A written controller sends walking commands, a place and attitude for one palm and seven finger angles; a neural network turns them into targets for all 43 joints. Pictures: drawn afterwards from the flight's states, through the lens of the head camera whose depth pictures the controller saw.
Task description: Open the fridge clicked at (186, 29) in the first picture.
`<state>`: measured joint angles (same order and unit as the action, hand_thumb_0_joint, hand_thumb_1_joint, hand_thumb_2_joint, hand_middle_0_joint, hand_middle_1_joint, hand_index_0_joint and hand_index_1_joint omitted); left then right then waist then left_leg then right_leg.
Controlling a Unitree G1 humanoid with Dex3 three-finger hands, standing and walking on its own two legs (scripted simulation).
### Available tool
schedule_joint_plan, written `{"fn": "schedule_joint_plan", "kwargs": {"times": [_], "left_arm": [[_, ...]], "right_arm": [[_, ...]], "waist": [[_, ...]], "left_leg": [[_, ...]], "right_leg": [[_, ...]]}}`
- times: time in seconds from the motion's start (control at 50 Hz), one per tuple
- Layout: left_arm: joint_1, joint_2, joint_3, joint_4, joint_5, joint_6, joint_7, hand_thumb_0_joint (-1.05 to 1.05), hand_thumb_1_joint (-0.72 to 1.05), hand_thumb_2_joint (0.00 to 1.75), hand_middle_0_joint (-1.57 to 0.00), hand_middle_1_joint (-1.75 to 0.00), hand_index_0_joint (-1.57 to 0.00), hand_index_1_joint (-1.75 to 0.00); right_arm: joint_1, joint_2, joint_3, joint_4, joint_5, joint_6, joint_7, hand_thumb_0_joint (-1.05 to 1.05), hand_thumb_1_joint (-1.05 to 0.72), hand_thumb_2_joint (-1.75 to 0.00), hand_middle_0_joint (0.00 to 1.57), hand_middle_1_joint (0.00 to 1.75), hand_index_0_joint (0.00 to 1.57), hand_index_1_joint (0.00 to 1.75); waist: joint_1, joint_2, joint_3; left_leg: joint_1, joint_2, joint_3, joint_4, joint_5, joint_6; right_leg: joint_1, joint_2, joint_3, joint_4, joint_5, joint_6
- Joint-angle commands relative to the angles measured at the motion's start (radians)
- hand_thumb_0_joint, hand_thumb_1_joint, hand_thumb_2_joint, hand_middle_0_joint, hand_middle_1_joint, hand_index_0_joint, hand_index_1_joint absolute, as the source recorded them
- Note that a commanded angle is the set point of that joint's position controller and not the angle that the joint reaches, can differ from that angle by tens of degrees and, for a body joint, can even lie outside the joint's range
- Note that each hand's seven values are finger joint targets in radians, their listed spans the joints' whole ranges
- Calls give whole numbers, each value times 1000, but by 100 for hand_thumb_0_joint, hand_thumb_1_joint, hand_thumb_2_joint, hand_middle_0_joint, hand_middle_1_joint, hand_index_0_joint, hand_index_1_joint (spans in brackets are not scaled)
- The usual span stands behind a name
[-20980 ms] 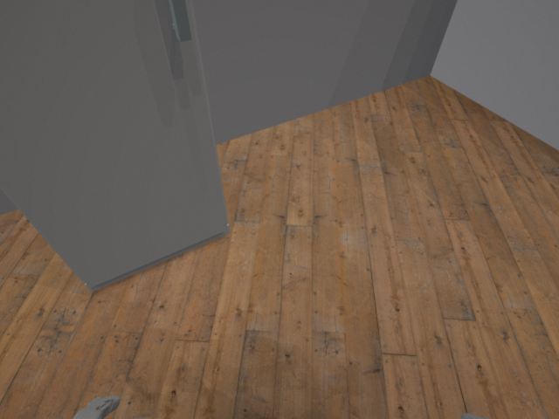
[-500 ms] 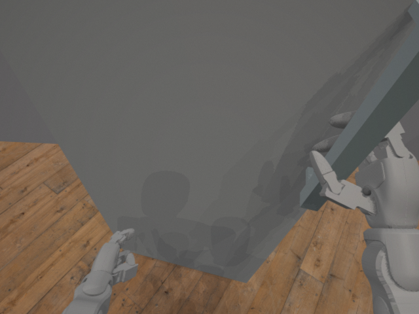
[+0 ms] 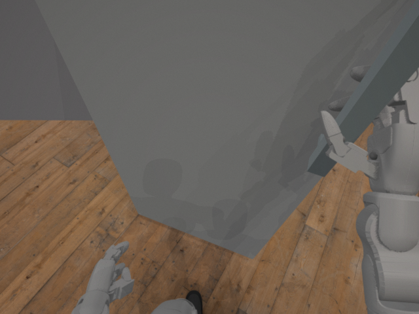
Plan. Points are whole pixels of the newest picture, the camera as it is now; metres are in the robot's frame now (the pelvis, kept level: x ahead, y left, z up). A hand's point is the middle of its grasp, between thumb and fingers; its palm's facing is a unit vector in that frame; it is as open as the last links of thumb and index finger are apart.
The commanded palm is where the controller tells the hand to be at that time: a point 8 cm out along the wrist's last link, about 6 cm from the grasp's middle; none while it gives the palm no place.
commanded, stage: walk backward, drawing the door open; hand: right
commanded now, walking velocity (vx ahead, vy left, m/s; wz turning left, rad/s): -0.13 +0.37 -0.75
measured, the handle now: (366, 89) +0.36 -0.12 +0.27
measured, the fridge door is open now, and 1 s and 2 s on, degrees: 23 50 72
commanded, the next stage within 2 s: stop walking and hold the door back in 1.62 s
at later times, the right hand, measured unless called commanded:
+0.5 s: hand (298, 217) +0.21 -0.04 +0.23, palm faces +0.27 +0.94 -0.22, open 8.3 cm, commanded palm +0.17 -0.09 +0.23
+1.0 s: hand (203, 287) +0.14 +0.04 +0.23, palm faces +0.70 +0.70 -0.16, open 7.9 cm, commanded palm +0.08 +0.03 +0.23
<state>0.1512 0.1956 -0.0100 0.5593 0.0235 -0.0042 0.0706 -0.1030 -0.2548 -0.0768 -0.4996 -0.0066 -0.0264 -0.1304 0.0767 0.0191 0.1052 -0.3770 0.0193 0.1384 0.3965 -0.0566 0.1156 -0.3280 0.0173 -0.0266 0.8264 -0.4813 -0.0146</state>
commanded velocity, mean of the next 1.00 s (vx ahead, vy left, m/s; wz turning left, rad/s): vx -0.12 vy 0.36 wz -0.69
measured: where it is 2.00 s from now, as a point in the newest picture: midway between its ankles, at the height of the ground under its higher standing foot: (75, 300)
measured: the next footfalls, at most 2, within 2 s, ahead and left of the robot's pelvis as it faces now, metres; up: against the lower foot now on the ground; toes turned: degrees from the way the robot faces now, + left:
right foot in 0.10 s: -0.04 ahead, -0.15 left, +0.00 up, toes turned -5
left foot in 0.36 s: -0.02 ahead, +0.23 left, +0.00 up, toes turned -17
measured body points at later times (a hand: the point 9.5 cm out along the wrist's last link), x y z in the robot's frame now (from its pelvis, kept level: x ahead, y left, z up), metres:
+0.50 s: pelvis -0.07 +0.14 +0.00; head +0.04 +0.13 +0.43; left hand +0.19 +0.28 -0.13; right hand +0.19 -0.09 +0.24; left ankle -0.06 +0.24 -0.74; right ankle -0.14 +0.01 -0.66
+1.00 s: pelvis -0.01 +0.34 -0.02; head +0.04 +0.29 +0.42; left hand +0.26 +0.35 -0.13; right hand +0.09 +0.01 +0.23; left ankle +0.12 +0.44 -0.74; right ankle -0.13 +0.14 -0.72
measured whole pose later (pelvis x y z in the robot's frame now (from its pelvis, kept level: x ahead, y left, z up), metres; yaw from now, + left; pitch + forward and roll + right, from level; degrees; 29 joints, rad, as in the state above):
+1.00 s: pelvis -0.01 +0.34 -0.02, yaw -41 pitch -1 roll +2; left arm 0.07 0.14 -0.02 0.62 -0.03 -0.04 0.01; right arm -0.19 -0.24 -0.08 -0.53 0.06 -0.06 -0.06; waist -0.02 -0.05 0.20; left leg -0.30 0.05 0.01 0.60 -0.28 -0.07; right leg -0.43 -0.14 0.18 0.82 -0.44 0.04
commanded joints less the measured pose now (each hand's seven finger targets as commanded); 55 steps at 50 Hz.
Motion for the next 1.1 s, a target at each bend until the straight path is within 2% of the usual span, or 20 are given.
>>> {"fn": "schedule_joint_plan", "kwargs": {"times": [0.0,0.04,0.06,0.08,0.1,0.2,0.3,0.38,0.44,0.58,0.6,0.64,0.66,0.7,0.78,0.84,0.9,0.94,1.02,1.08], "left_arm": [[-52,51,25,-148,-11,-71,-9,0,90,90,-20,-30,-20,-30],[-2,66,31,-166,-15,-82,-14,0,90,90,-20,-30,-20,-30],[-34,100,48,-199,-3,-97,-21,0,90,90,-20,-30,-20,-30],[-53,91,50,-183,2,-113,-33,0,90,90,-20,-30,-20,-30],[-58,97,65,-180,1,-103,-39,0,90,90,-20,-30,-20,-30],[-81,120,104,-123,-21,-125,-68,0,90,90,-20,-30,-20,-30],[-112,93,90,-84,-32,-135,-82,0,90,90,-20,-30,-20,-30],[-198,25,66,-107,-54,-129,-53,0,90,90,-20,-30,-20,-30],[-205,13,54,-108,-24,-118,-24,0,90,90,-20,-30,-20,-30],[-120,32,60,-125,-8,-88,1,0,90,90,-20,-30,-20,-30],[-88,50,74,-123,-13,-81,2,0,90,90,-20,-30,-20,-30],[-88,124,109,-135,0,-86,-27,0,90,90,-20,-30,-20,-30],[-113,135,108,-122,-8,-95,-53,0,90,90,-20,-30,-20,-30],[-192,113,97,-120,-6,-100,-44,0,90,90,-20,-30,-20,-30],[-139,107,104,-104,-35,-113,-59,0,90,90,-20,-30,-20,-30],[-143,103,90,-128,-57,-112,-62,0,90,90,-20,-30,-20,-30],[-170,88,70,-128,-74,-102,-49,0,90,90,-20,-30,-20,-30],[-188,29,57,-137,-63,-93,-34,0,90,90,-20,-30,-20,-30],[-214,37,56,-110,-39,-79,-12,0,90,90,-20,-30,-20,-30],[-195,27,42,-117,-26,-55,-2,0,90,90,-20,-30,-20,-30]], "right_arm": [[-310,-117,-73,-307,35,-167,6,0,-90,-90,45,140,45,140],[-396,-98,-21,-307,40,-171,18,0,-90,-90,45,140,45,140],[-442,-77,9,-301,40,-179,32,0,-90,-90,45,140,45,140],[-467,-82,10,-255,17,-173,46,0,-90,-90,45,140,45,140],[-470,-84,1,-193,4,-161,58,0,-90,-90,45,140,45,140],[-440,38,87,-245,14,-154,94,0,-90,-90,45,140,45,140],[-483,-19,52,-244,24,-154,95,0,-90,-90,45,140,45,140],[-467,-170,-86,-241,32,-176,80,0,-90,-90,45,140,45,140],[-398,-54,-8,-316,36,-182,79,0,-90,-90,45,140,45,140],[-455,-22,56,-304,27,-179,60,0,-90,-90,45,140,45,140],[-457,-1,101,-276,31,-172,66,0,-90,-90,45,140,45,140],[-503,2,102,-295,2,-201,81,0,-90,-90,45,140,45,140],[-500,-41,36,-225,-15,-198,84,0,-90,-90,45,140,45,140],[-601,-85,5,-347,-3,-192,97,0,-90,-90,45,140,45,140],[-346,28,74,-303,25,-146,118,0,-90,-90,45,140,45,140],[-365,-6,49,-304,43,-144,110,0,-90,-90,45,140,45,140],[-392,-70,-17,-247,54,-127,83,0,-90,-90,45,140,45,140],[-347,-167,-82,-303,47,-122,67,0,-90,-90,45,140,45,140],[-264,-139,-114,-393,60,-146,42,0,-90,-90,45,140,45,140],[-257,-108,-94,-378,71,-157,43,0,-90,-90,45,140,45,140]], "waist": [[-55,120,-435],[-5,-29,-399],[-12,-276,-326],[-44,-250,-308],[-52,-99,-296],[-71,-80,-268],[-35,-248,-349],[-100,356,-406],[-87,229,-384],[-43,108,-426],[5,13,-429],[-15,-178,-453],[-20,-48,-417],[-36,-77,-381],[-65,-180,-317],[-51,-277,-332],[-73,-133,-316],[-86,355,-320],[-80,205,-314],[-59,204,-320]], "left_leg": [[332,214,-101,-100,-35,-17],[131,100,-25,127,-117,-111],[-114,-18,-10,410,-324,-167],[-196,-2,-180,755,-389,-144],[-205,1,-251,938,-381,-128],[-48,1,-186,557,-301,-143],[226,-79,-112,85,-283,-172],[478,314,-242,44,765,10],[537,278,-164,115,725,67],[415,185,-29,286,684,12],[180,161,6,477,511,-49],[-358,-7,-147,789,-517,-138],[-393,6,-240,857,-495,-116],[-370,58,-287,819,-405,-127],[26,27,-184,504,-208,-144],[188,-22,-86,316,-215,-172],[375,-33,-48,69,-136,-201],[267,270,-308,-140,-96,-68],[365,337,-209,20,309,91],[321,256,-32,73,333,50]], "right_leg": [[81,-13,-56,-297,102,4],[261,-101,79,-585,268,-36],[302,-372,467,-658,441,-138],[242,-579,714,-625,637,-261],[216,-633,752,-612,751,-293],[226,-285,187,-394,680,-91],[280,-253,380,-353,864,-88],[-182,32,40,342,-202,-27],[-231,-29,31,384,-129,40],[123,-4,-149,-439,224,27],[404,-78,-66,-558,496,5],[799,-579,578,-411,1407,-216],[765,-593,515,-382,1311,-251],[576,-549,515,-417,1037,-234],[206,-321,100,-438,680,-79],[138,-277,111,-442,556,-94],[6,-195,115,-309,260,-46],[-111,19,-4,224,-141,24],[-234,-63,20,464,-164,42],[-78,-46,-74,92,-79,32]]}}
